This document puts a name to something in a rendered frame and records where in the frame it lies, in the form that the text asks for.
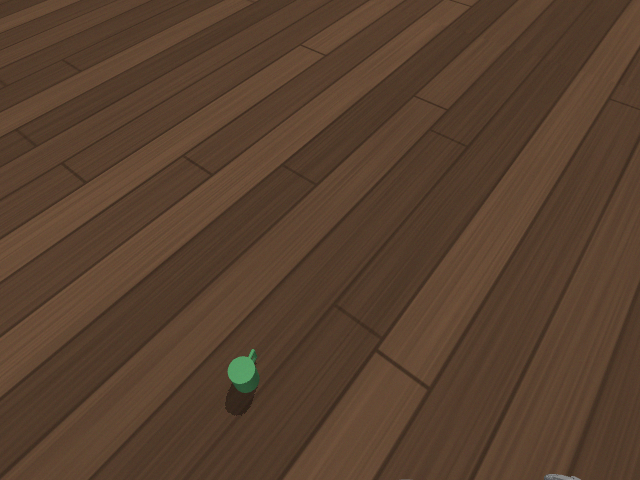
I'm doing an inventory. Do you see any mug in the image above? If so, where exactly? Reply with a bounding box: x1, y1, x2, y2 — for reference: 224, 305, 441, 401
228, 349, 260, 393

